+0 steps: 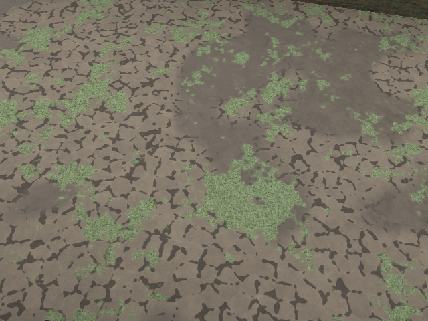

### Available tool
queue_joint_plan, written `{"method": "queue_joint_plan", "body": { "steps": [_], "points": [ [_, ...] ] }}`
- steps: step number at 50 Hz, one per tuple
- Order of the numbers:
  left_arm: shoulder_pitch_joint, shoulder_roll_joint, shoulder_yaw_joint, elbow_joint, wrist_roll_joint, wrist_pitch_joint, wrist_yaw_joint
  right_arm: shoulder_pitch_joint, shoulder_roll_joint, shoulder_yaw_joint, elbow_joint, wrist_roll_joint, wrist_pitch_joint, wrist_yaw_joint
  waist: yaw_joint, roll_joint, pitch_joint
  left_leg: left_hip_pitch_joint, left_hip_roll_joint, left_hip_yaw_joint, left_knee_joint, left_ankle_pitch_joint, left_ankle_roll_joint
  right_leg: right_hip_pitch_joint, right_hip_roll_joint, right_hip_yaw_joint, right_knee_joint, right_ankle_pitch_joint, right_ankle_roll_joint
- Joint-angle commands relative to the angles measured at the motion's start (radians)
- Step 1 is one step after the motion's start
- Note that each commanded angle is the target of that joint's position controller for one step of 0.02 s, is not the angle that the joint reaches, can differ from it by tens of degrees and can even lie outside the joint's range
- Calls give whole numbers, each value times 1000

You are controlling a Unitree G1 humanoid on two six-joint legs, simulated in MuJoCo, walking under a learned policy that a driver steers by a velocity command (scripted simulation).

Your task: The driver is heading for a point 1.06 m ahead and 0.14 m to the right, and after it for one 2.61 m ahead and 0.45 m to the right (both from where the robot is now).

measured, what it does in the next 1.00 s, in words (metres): walks ahead: right foot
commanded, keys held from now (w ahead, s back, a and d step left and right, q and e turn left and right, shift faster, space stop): w+q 0.04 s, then w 0.96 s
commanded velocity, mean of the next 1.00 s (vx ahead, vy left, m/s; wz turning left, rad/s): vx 0.50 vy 0.00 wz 0.16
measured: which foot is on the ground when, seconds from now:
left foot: down 0.00-1.00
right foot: up 0.00-0.14, down 0.16-1.00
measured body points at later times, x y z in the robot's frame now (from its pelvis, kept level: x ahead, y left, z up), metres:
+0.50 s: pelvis +0.08 -0.05 +0.01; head +0.08 -0.04 +0.46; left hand +0.27 +0.18 -0.05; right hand +0.33 -0.22 -0.02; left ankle +0.08 +0.07 -0.72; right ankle +0.07 -0.16 -0.72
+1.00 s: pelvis +0.09 -0.06 +0.02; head +0.09 -0.05 +0.47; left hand +0.31 +0.16 -0.02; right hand +0.35 -0.24 -0.01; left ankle +0.09 +0.07 -0.72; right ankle +0.07 -0.16 -0.72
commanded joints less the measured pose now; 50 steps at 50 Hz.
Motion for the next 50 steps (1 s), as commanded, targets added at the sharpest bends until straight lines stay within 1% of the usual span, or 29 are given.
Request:
{"method": "queue_joint_plan", "body": {
  "steps": [1,2,3,4,5,6,7,8,9,10,11,12,13,14,15,16,17,18,19,21,26,27,29,30,33,36,38,48,50],
  "points": [
    [50,13,-26,-64,26,16,-1,-24,-154,-30,-109,-6,8,-34,40,93,-218,152,206,-268,-186,340,151,156,20,-7,-274,76,7],
    [31,17,-33,-73,15,19,-13,-35,-161,-28,-126,-5,25,-39,32,114,-226,193,212,-296,-190,278,140,163,21,3,-325,94,7],
    [24,36,-35,-71,3,17,-27,-57,-157,-22,-146,0,32,-40,20,125,-233,223,217,-318,-203,190,132,169,18,8,-366,102,9],
    [16,24,-47,-74,3,20,-40,-78,-131,-7,-157,-7,35,-37,15,140,-225,193,209,-315,-222,139,125,227,15,-7,-385,130,19],
    [5,19,-61,-97,17,18,-48,-95,-117,6,-164,-10,42,-33,13,149,-182,165,192,-321,-231,92,123,243,3,-9,-457,110,21],
    [50,2,-75,-78,33,2,-65,-119,-88,19,-161,-17,45,-27,38,129,-209,115,194,-315,-223,73,120,357,-2,-34,-474,183,10],
    [74,1,-82,-79,36,-7,-77,-140,-80,26,-165,-14,49,-20,56,136,-191,86,176,-314,-221,46,101,420,-5,-52,-556,208,-10],
    [71,27,-81,-88,37,-14,-83,-134,-78,29,-164,-11,50,-16,49,124,-176,82,154,-314,-209,1,74,456,-29,-39,-608,273,-33],
    [43,73,-76,-115,44,-14,-80,-108,-113,23,-174,-1,45,-15,8,70,-158,97,119,-302,-168,-78,45,457,-70,-10,-625,344,-66],
    [21,113,-68,-116,38,-13,-77,-90,-99,31,-182,9,47,-14,-28,-89,-146,71,72,-231,-130,-158,23,467,-88,39,-660,320,-110],
    [-9,114,-71,-124,23,-12,-80,-96,-100,35,-179,5,49,-7,-30,-171,-109,65,44,-165,-91,-210,-6,404,-97,98,-740,153,-142],
    [-42,95,-79,-156,16,-9,-80,-149,-115,38,-200,0,48,-4,-18,-163,-56,55,39,-135,-65,-191,-23,359,-106,124,-793,63,-154],
    [-56,81,-88,-169,13,-8,-80,-178,-106,46,-214,-10,45,-1,-20,-127,-45,78,44,-121,-64,-168,-32,337,-109,134,-819,31,-158],
    [-72,74,-97,-193,22,-5,-83,-203,-82,63,-238,-29,45,8,-27,-88,-52,111,49,-117,-80,-145,-32,335,-104,123,-819,60,-154],
    [-67,72,-99,-199,22,-3,-83,-210,-81,69,-243,-37,42,15,-21,-43,-60,112,55,-122,-99,-141,-30,362,-91,103,-808,79,-146],
    [-110,70,-109,-233,31,0,-92,-220,-69,78,-258,-44,30,28,-43,-23,-29,93,70,-128,-95,-68,-24,370,-108,113,-797,242,-148],
    [-89,68,-110,-234,37,1,-93,-215,-76,82,-250,-51,24,32,-31,-3,-76,112,80,-136,-103,-27,-24,418,-97,94,-774,322,-146],
    [-76,75,-112,-245,40,-4,-93,-232,-93,83,-260,-46,23,31,-19,12,-106,111,84,-148,-105,15,-28,466,-80,68,-748,385,-137],
    [-65,76,-113,-250,43,-6,-94,-242,-102,86,-264,-47,23,30,-11,26,-140,118,90,-157,-116,41,-29,505,-72,55,-734,411,-130],
    [-60,73,-119,-264,47,-4,-95,-266,-109,95,-271,-49,23,30,-2,47,-167,126,99,-170,-135,74,-30,543,-62,41,-731,416,-121],
    [-83,72,-126,-302,52,5,-97,-306,-126,107,-280,-47,21,36,3,45,-181,138,115,-185,-158,124,-35,575,-58,30,-743,428,-103],
    [-96,83,-124,-310,50,2,-98,-317,-126,109,-284,-53,21,37,3,33,-175,142,115,-186,-160,136,-36,575,-54,27,-743,420,-92],
    [-106,80,-126,-323,50,1,-99,-327,-133,110,-283,-53,21,38,2,33,-187,154,121,-189,-165,153,-37,580,-54,27,-747,423,-86],
    [-94,91,-125,-328,40,7,-96,-322,-138,109,-285,-42,18,39,6,26,-173,149,123,-180,-150,233,-40,584,-55,35,-738,478,-86],
    [-98,86,-127,-341,43,15,-92,-321,-148,111,-280,-44,10,38,4,24,-213,170,133,-176,-149,278,-45,605,-57,34,-731,492,-82],
    [-116,85,-128,-356,42,18,-92,-337,-147,114,-285,-45,10,39,2,16,-208,174,137,-174,-157,253,-48,590,-58,37,-743,463,-76],
    [-121,80,-135,-363,40,12,-91,-358,-139,121,-292,-50,9,32,0,0,-214,183,139,-174,-157,253,-49,590,-60,41,-756,486,-74],
    [-115,81,-141,-377,37,15,-88,-356,-145,130,-280,-55,7,30,-4,27,-197,190,151,-164,-185,205,-55,562,-59,58,-793,401,-71],
    [-116,85,-136,-378,38,23,-90,-342,-153,125,-273,-51,6,38,-4,41,-184,184,153,-161,-195,176,-57,549,-58,62,-798,349,-72]
  ]
}}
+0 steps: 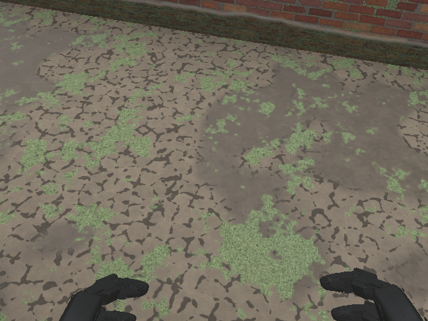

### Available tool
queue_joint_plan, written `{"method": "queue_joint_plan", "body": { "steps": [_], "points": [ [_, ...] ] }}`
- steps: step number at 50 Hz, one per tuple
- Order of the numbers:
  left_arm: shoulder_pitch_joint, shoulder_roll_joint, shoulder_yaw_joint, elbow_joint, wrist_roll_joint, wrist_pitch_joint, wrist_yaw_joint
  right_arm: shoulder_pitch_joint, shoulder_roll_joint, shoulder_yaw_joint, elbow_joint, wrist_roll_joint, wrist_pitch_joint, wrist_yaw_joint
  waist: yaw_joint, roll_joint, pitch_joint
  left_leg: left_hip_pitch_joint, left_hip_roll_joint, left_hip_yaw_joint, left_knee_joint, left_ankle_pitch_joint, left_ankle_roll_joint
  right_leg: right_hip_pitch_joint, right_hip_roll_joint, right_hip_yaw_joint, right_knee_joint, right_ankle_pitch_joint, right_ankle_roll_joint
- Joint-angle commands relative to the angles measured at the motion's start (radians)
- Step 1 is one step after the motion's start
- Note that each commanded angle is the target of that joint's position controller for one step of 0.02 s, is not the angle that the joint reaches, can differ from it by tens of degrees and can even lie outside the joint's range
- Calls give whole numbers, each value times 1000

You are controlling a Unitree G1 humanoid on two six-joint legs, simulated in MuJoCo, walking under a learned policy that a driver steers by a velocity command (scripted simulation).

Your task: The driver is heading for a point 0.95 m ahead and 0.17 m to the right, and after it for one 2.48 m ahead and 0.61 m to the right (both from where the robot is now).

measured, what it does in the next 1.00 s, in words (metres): stands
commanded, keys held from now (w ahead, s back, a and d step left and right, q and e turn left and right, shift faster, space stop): w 0.80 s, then no key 0.20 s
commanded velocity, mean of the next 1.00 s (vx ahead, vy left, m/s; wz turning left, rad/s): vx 0.47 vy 0.00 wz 0.00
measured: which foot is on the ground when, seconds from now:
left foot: down 0.00-1.00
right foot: down 0.00-1.00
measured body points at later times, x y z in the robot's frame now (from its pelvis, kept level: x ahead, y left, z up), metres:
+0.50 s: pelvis +0.00 +0.00 +0.00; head +0.00 +0.00 +0.45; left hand +0.23 +0.19 -0.04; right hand +0.22 -0.21 -0.04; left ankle +0.00 +0.13 -0.74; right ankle -0.03 -0.10 -0.74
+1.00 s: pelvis +0.01 -0.01 +0.01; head +0.00 -0.01 +0.46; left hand +0.20 +0.21 -0.06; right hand +0.20 -0.22 -0.06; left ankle +0.01 +0.13 -0.74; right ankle -0.03 -0.10 -0.74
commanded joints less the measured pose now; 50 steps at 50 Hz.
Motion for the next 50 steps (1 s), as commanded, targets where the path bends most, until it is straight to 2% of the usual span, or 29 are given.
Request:
{"method": "queue_joint_plan", "body": {
  "steps": [1,28,29,30,33,34,40,43,48,50],
  "points": [
    [-105,95,39,-106,0,-12,2,-96,-98,-38,-95,3,-19,2,0,26,-106,-49,96,-59,-58,245,37,108,-123,127,-47,202,-14],
    [-73,77,34,-82,1,-5,12,-48,-83,-36,-66,0,-19,-8,3,12,-99,-25,100,-46,-103,247,36,118,-116,139,-81,209,-22],
    [-64,87,39,-83,-3,2,14,-56,-88,-35,-74,3,-24,-15,9,22,-95,-23,103,-42,-97,248,34,118,-123,136,-79,206,-21],
    [-71,75,34,-80,2,-1,14,-45,-78,-35,-65,-1,-22,-11,2,13,-103,-23,101,-45,-105,251,36,121,-116,140,-83,210,-23],
    [-62,82,38,-82,0,8,18,-52,-82,-32,-73,2,-28,-19,8,17,-98,-19,105,-40,-99,251,32,120,-122,137,-82,212,-22],
    [-62,73,34,-85,5,10,15,-48,-75,-28,-73,-6,-28,-19,6,24,-97,-17,104,-39,-101,263,34,118,-121,140,-83,228,-20],
    [-57,77,34,-83,7,11,13,-43,-76,-26,-71,-6,-27,-21,6,9,-101,-3,106,-39,-103,270,32,117,-120,142,-86,251,-18],
    [-2,90,42,-45,-5,16,12,9,-87,-34,-35,3,-22,-20,6,14,-99,19,117,-52,-130,290,41,135,-124,150,-108,270,-23],
    [50,104,61,9,-24,29,10,61,-95,-53,15,18,-12,-16,8,13,-51,9,112,-48,-165,231,54,145,-119,153,-152,221,-39],
    [69,98,63,29,-31,26,14,71,-85,-56,33,19,-10,-28,10,-2,-49,13,107,-45,-169,244,52,158,-116,149,-167,270,-40]
  ]
}}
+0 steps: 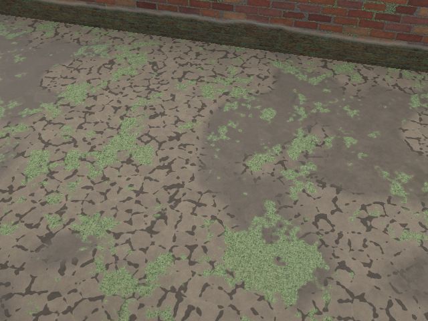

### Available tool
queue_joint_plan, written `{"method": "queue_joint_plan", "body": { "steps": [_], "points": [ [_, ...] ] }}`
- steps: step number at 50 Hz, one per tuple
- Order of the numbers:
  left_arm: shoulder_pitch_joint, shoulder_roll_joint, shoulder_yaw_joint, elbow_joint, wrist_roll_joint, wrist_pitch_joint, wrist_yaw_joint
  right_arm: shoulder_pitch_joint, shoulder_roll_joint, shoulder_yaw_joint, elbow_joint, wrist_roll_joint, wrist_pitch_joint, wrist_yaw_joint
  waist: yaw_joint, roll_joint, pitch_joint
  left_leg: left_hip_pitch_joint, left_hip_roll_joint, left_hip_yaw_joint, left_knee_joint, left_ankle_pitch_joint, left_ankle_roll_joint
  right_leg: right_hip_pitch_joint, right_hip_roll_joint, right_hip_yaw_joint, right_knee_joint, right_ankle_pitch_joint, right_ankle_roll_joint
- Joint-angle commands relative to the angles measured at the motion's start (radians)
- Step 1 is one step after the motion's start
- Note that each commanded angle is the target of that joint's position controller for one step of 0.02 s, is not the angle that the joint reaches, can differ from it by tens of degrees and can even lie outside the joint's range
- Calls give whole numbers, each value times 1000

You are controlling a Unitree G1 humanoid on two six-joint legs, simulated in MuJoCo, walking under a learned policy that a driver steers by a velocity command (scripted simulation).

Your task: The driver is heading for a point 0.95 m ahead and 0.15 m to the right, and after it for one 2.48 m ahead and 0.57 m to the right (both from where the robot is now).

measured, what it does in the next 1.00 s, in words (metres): stands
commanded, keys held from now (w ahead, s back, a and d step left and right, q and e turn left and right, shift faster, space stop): no key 0.86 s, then w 0.14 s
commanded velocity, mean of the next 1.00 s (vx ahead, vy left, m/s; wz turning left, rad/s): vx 0.07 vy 0.00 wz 0.00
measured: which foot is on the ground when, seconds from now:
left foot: down 0.00-1.00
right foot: down 0.00-1.00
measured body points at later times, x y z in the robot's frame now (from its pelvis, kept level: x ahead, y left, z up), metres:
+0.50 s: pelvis +0.00 +0.00 +0.00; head +0.00 +0.00 +0.45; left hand +0.11 +0.24 -0.11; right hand +0.13 -0.23 -0.10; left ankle +0.00 +0.14 -0.75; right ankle -0.03 -0.10 -0.75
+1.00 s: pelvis -0.01 +0.01 +0.00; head -0.01 +0.01 +0.45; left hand +0.09 +0.25 -0.11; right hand +0.10 -0.23 -0.11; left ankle +0.00 +0.14 -0.75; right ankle -0.03 -0.10 -0.75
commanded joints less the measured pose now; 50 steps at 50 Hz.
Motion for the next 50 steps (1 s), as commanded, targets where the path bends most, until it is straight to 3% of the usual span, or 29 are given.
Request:
{"method": "queue_joint_plan", "body": {
  "steps": [1,22,36,37,43,46,50],
  "points": [
    [-20,104,45,-48,-12,-12,6,-29,-94,-43,-51,5,-9,-13,1,-17,-36,-59,81,-61,-50,195,60,99,-123,126,-54,228,-30],
    [105,98,68,61,-22,11,36,92,-94,-74,38,19,-2,-39,5,-1,-9,-61,62,-27,-85,234,57,123,-101,105,-94,288,-24],
    [120,87,73,91,-21,13,38,138,-85,-89,45,25,4,-34,7,-2,17,-67,59,-27,-114,184,65,89,-97,102,-104,170,-24],
    [123,95,76,95,-26,11,43,140,-91,-92,47,33,3,-34,7,-10,20,-67,60,-29,-117,175,61,87,-98,99,-106,161,-26],
    [130,87,75,106,-27,8,49,158,-84,-96,51,32,4,-34,8,0,27,-65,56,-26,-127,167,58,84,-99,99,-111,149,-29],
    [108,69,63,95,-22,5,51,143,-68,-88,35,23,4,-36,8,1,40,-70,46,-21,-148,79,54,66,-91,99,-135,20,-24],
    [74,68,49,63,-10,-7,57,112,-63,-74,-5,12,-5,-40,8,-4,38,-71,36,-13,-132,99,45,59,-85,100,-123,18,-21]
  ]
}}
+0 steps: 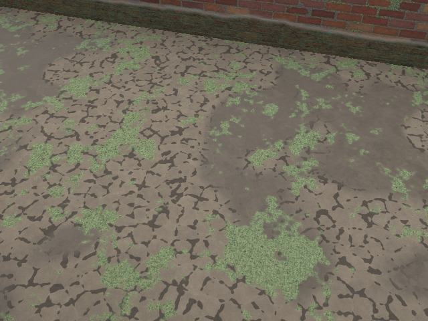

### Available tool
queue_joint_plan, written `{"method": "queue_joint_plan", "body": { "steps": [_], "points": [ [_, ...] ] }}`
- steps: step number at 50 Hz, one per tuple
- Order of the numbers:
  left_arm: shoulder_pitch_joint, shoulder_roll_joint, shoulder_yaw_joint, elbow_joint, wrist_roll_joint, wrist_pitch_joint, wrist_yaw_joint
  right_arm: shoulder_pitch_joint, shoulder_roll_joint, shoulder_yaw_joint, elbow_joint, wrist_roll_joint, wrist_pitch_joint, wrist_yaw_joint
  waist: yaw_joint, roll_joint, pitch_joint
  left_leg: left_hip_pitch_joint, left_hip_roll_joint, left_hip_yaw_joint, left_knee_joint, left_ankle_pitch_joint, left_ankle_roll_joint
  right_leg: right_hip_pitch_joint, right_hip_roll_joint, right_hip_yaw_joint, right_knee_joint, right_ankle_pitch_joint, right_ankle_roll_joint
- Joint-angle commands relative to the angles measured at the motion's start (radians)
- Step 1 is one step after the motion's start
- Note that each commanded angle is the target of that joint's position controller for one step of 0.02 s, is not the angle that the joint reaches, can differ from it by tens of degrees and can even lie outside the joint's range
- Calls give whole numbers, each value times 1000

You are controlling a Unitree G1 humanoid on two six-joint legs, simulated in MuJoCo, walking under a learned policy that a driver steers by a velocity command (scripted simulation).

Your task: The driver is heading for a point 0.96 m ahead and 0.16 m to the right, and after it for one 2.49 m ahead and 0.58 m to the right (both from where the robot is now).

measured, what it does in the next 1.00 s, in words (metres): stands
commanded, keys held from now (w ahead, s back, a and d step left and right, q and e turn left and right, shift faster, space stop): w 1.00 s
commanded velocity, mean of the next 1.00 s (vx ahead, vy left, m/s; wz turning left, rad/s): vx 0.43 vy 0.00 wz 0.00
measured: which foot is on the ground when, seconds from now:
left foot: down 0.00-1.00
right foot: down 0.00-1.00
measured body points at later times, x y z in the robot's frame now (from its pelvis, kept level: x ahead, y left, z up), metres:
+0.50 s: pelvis +0.01 +0.01 +0.00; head +0.01 +0.01 +0.45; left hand +0.20 +0.22 -0.08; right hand +0.22 -0.19 -0.06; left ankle +0.01 +0.13 -0.75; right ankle -0.02 -0.11 -0.75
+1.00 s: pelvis +0.00 +0.01 +0.00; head +0.00 +0.01 +0.45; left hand +0.21 +0.21 -0.06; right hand +0.22 -0.19 -0.06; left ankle +0.01 +0.13 -0.75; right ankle -0.02 -0.11 -0.75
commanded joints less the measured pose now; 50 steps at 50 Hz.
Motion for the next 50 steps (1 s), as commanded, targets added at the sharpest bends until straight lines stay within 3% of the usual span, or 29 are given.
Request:
{"method": "queue_joint_plan", "body": {
  "steps": [1,10,20,50],
  "points": [
    [-59,90,11,-101,10,-23,6,-56,-83,-12,-112,-9,-23,-3,1,3,21,-94,38,-17,-41,42,35,37,-71,84,-33,-34,-36],
    [-119,98,-11,-165,33,-25,-1,-131,-83,15,-185,-23,-37,12,3,0,-16,-88,36,-10,17,122,30,55,-76,89,30,87,-38],
    [-192,97,-25,-228,54,-29,-25,-222,-84,37,-238,-42,-37,20,0,6,-58,-61,56,-27,44,204,43,53,-86,99,70,153,-16],
    [-243,103,-30,-296,54,-42,-36,-285,-101,50,-249,-43,-39,29,-6,0,-85,-57,80,-50,48,168,46,18,-106,116,79,94,5]
  ]
}}
Keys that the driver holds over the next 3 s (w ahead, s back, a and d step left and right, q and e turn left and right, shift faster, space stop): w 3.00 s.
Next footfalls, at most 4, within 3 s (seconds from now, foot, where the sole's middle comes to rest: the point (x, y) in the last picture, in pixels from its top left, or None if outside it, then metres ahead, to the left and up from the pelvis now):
none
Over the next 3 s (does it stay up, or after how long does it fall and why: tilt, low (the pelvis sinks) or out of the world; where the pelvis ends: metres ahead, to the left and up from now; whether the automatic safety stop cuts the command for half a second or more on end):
stays up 0.00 0.00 0.00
